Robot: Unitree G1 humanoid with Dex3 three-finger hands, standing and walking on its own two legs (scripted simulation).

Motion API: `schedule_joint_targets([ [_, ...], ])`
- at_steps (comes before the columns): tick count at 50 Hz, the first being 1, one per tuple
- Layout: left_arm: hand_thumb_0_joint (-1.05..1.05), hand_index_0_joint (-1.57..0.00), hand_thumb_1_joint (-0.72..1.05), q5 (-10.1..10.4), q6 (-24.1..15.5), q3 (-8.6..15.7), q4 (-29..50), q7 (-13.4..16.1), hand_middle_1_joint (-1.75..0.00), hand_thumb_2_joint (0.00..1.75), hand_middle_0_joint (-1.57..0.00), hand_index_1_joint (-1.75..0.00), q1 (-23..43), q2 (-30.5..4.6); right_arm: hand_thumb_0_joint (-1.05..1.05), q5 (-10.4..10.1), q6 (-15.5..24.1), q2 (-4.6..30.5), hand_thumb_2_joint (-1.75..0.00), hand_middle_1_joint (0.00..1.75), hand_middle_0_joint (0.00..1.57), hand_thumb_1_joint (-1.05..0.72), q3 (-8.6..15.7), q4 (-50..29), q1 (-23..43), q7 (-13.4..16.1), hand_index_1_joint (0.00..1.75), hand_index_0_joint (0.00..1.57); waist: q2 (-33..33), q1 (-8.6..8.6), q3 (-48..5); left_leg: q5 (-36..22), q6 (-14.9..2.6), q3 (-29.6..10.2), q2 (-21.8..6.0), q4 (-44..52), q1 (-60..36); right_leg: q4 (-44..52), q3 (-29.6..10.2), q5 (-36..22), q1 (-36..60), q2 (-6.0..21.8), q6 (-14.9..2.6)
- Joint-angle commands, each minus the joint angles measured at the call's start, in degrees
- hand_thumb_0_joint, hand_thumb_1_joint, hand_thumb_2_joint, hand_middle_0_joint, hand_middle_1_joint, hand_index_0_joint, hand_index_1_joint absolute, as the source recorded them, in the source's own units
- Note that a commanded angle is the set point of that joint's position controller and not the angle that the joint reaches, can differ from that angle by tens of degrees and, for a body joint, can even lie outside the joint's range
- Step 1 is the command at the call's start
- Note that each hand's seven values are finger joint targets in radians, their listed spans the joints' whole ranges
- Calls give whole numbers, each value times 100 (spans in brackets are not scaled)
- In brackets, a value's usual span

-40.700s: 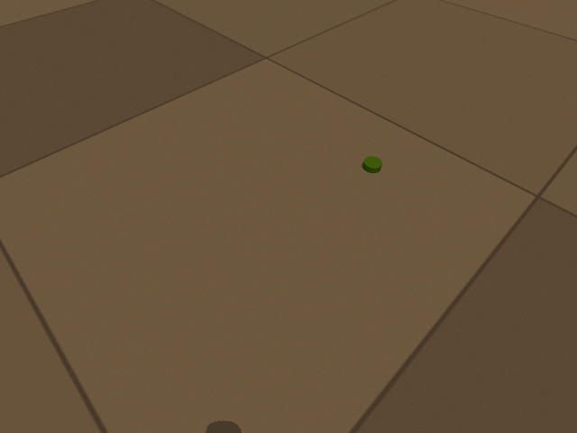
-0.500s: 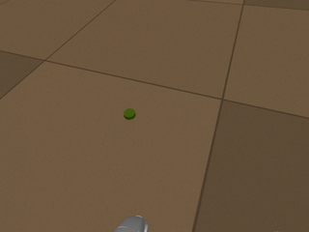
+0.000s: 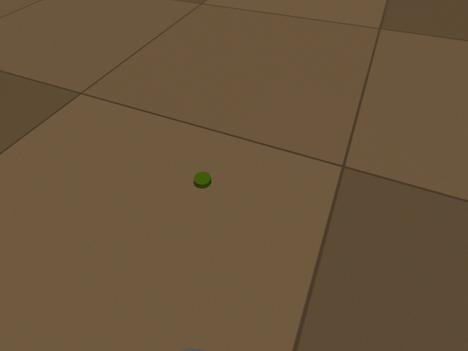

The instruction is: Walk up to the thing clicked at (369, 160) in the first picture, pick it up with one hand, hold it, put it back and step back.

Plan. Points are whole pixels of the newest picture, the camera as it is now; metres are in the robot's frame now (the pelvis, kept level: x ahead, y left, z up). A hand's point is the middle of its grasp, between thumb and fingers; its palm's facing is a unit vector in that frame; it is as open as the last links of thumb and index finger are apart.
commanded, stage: step back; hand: left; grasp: from above
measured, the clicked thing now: (202, 180) +1.06 +0.21 -0.74
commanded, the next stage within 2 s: stand in 0.46 s
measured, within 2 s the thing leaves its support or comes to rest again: neither
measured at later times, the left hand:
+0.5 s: hand out of the picture +0.14 +0.30 -0.14, palm faces -0.02 -0.93 -0.37, open 7.4 cm
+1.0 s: hand out of the picture +0.12 +0.28 -0.13, palm faces -0.06 -0.94 -0.34, open 7.4 cm
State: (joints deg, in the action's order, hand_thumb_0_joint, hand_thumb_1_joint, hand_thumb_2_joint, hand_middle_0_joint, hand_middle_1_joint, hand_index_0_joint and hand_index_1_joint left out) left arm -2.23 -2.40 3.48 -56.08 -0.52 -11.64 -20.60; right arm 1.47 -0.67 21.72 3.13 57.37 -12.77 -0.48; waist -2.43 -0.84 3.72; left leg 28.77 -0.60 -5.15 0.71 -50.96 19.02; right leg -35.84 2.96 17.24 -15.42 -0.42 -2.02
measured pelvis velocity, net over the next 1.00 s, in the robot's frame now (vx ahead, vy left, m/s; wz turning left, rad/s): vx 0.03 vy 0.03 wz -0.03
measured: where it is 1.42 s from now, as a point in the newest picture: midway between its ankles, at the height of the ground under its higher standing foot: outside the picture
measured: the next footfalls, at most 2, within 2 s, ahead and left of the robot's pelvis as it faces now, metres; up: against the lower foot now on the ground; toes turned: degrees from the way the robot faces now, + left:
left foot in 0.16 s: +0.11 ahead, +0.16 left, +0.00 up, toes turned +2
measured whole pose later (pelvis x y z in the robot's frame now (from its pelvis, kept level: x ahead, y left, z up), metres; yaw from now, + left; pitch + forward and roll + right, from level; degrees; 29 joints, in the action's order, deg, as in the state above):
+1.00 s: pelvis +0.03 +0.03 +0.02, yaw -2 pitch -3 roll +0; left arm -0.7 -0.9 -0.2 -65.5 -0.4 -5.7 -20.1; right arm 0.6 0.6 20.0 1.1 66.7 -5.5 -1.2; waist -0.1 0.5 3.4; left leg 8.1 0.9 2.8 -2.1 -19.1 7.8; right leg -19.0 -0.3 10.8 -5.0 1.6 1.5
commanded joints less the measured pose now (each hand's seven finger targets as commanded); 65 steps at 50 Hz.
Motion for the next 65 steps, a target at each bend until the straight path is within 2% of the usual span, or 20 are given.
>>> schedule_joint_targets([
  [1, 0, -20, 90, 52, -218, 380, 462, 140, -30, 90, -20, -30, 322, -1650, 0, -10, 189, 1058, -90, 30, 20, -90, 238, -262, -131, 67, 30, 20, 844, 23, 28, -315, 42, -161, -341, 29, 702, 1736, -1980, -47, 213, 1656, -843],
  [5, 0, -20, 90, 93, -156, 269, 503, 133, -30, 90, -20, -30, 502, -1576, 0, 18, 189, 917, -90, 30, 20, -90, 220, -210, 94, 53, 30, 20, 1095, 66, -272, -660, 61, 578, -253, 1291, -292, 1135, -1152, -1795, -93, 1421, -700],
  [7, 0, -20, 90, 170, -75, 199, 477, 138, -30, 90, -20, -30, 589, -1466, 0, 33, 226, 870, -90, 30, 20, -90, 227, -73, -15, 90, 30, 20, 919, 211, -435, -1872, 27, 776, -114, 2327, -883, 486, -796, -2337, -121, 1111, -399],
  [8, 0, -20, 90, 192, -47, 119, 507, 139, -30, 90, -20, -30, 529, -1292, 0, 55, 249, 977, -90, 30, 20, -90, 248, -69, 31, 122, 30, 20, 662, 195, -562, -2530, -58, 432, -369, 2452, -1194, 208, -744, -2270, -259, 957, -213],
  [9, 0, -20, 90, 241, -12, 50, 515, 135, -30, 90, -20, -30, 439, -1076, 0, 81, 287, 1211, -90, 30, 20, -90, 267, -135, 181, 155, 30, 20, 64, 94, -762, -2985, -277, -490, -1112, 2706, -1192, -63, -606, -1528, -329, 613, 1],
  [10, 0, -20, 90, 308, 63, 75, 399, 152, -30, 90, -20, -30, 366, -1156, 0, 6, 285, 1526, -90, 30, 20, -90, 269, -239, 651, 139, 30, 20, -358, -54, -724, -2579, -801, -1056, -1621, 2822, -470, -312, -315, -32, 48, 166, 121],
  [11, 0, -20, 90, 246, 98, 93, 253, 174, -30, 90, -20, -30, 332, -1226, 0, -13, 271, 1538, -90, 30, 20, -90, 269, -230, 872, 124, 30, 20, -372, -75, -596, -2313, -969, -1029, -1737, 2844, -171, -190, -305, 516, 378, 164, 107],
  [13, 0, -20, 90, 201, 59, 66, 91, 166, -30, 90, -20, -30, 267, -1177, 0, -18, 255, 1317, -90, 30, 20, -90, 154, -157, 1029, 121, 30, 20, -350, -164, -669, -2693, -631, -529, -1394, 2597, -333, 359, -467, -277, 579, 325, 35],
  [15, 0, -20, 90, 205, 18, 93, -7, 153, -30, 90, -20, -30, 315, -1330, 0, -53, 244, 1199, -90, 30, 20, -90, 116, -95, 1098, 133, 30, 20, -355, -83, -705, -2804, -326, -106, -1025, 2399, -381, 547, -683, -1313, 684, 487, -3],
  [17, 0, -20, 90, 219, 14, 91, -62, 151, -30, 90, -20, -30, 479, -1350, 0, -78, 237, 1117, -90, 30, 20, -90, 88, 3, 1108, 134, 30, 20, -171, -6, -794, -3025, -222, 40, -926, 2406, -662, 623, -769, -1775, 673, 583, -23],
  [21, 0, -20, 90, 208, 27, 47, -174, 166, -30, 90, -20, -30, 614, -1285, 0, -85, 225, 1109, -90, 30, 20, -90, 81, 131, 1274, 120, 30, 20, -49, -12, -900, -3425, -271, 130, -1004, 2508, -1033, 791, -727, -1967, 681, 586, 39],
  [23, 0, -20, 90, 225, 37, -85, -316, 123, -30, 90, -20, -30, 649, -1082, 0, -121, 254, 1088, -90, 30, 20, -90, 26, 169, 1166, 95, 30, 20, 24, 93, -929, -3247, -190, 38, -961, 2754, -1303, 1121, -742, -1843, 727, 650, 61],
  [27, 0, -20, 90, 202, 23, -113, -397, 98, -30, 90, -20, -30, 921, -1176, 0, -118, 264, 1022, -90, 30, 20, -90, 9, 265, 1268, 58, 30, 20, 237, 137, -593, -2847, -95, 88, -916, 3072, -1347, 1522, -771, -1480, 685, 684, 124],
  [38, 0, -20, 90, 179, -27, -115, -529, 91, -30, 90, -20, -30, 971, -1219, 0, -94, 271, 962, -90, 30, 20, -90, 19, 381, 1367, 11, 30, 20, 299, 100, -566, -2573, -11, 206, -861, 3425, -1449, 1981, -788, -1305, 861, 808, 145],
  [42, 0, -20, 90, 171, -5, -121, -551, 82, -30, 90, -20, -30, 935, -1180, 0, -90, 266, 1000, -90, 30, 20, -90, 9, 431, 1304, 10, 30, 20, 188, 85, -416, -2081, 7, 194, -840, 3569, -1287, 2085, -792, -831, 779, 783, 153],
  [44, 0, -20, 90, 167, -17, -113, -551, 80, -30, 90, -20, -30, 939, -1221, 0, -88, 267, 975, -90, 30, 20, -90, -4, 439, 1249, 6, 30, 20, 280, 95, -521, -2277, -3, 177, -857, 3561, -1343, 2057, -790, -1016, 874, 803, 145],
  [47, 0, -20, 90, 173, 3, -124, -584, 73, -30, 90, -20, -30, 896, -1177, 0, -93, 260, 981, -90, 30, 20, -90, -9, 480, 1225, 9, 30, 20, 270, 88, -339, -1953, 30, 155, -833, 3590, -1308, 2148, -806, -635, 651, 777, 145],
  [51, 0, -20, 90, 178, -3, -128, -560, 67, -30, 90, -20, -30, 868, -1191, 0, -88, 273, 984, -90, 30, 20, -90, -34, 506, 1094, 15, 30, 20, 283, 116, -469, -2246, 17, 165, -858, 3560, -1392, 2092, -809, -983, 754, 795, 139],
  [62, 0, -20, 90, 175, 38, -146, -551, 63, -30, 90, -20, -30, 754, -1165, 0, -83, 240, 1051, -90, 30, 20, -90, -58, 526, 947, 30, 30, 20, 219, 126, -319, -1785, -3, 122, -857, 3625, -1220, 2116, -776, -639, 605, 750, 148],
  [65, 0, -20, 90, 165, 31, -149, -515, 70, -30, 90, -20, -30, 767, -1182, 0, -84, 240, 1029, -90, 30, 20, -90, -59, 498, 987, 24, 30, 20, 349, 123, -370, -2103, 0, 152, -857, 3567, -1316, 2090, -772, -747, 556, 755, 140],
])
